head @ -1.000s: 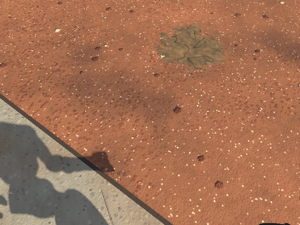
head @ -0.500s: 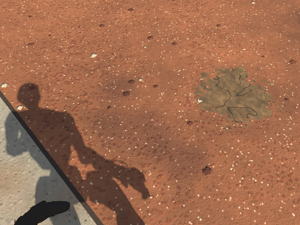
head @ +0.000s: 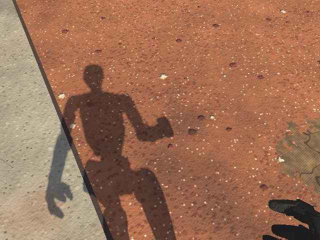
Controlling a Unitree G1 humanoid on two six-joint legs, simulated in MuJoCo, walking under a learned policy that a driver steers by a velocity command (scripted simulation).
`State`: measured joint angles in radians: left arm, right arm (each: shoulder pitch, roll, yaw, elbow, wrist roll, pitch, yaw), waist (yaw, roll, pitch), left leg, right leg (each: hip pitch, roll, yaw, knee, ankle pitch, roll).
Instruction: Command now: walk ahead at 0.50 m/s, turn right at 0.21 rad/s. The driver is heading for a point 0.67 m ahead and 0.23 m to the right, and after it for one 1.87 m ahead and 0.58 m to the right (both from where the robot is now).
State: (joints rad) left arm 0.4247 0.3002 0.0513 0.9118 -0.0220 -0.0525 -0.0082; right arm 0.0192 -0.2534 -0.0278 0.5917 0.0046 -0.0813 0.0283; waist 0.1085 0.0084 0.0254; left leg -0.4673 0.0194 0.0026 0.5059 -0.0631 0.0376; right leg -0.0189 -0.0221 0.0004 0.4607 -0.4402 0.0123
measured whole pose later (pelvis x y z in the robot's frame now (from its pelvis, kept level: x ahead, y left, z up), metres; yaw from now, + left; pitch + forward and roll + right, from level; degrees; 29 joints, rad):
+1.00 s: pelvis +0.54 -0.13 +0.00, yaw -34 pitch +2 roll +0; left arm 0.39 0.30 0.08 0.75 -0.02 -0.02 0.02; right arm 0.02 -0.28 -0.04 0.68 0.00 -0.12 0.02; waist 0.08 0.02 0.01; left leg -0.46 -0.02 -0.06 0.46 -0.04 0.00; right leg -0.06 0.11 0.24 0.52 -0.46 -0.06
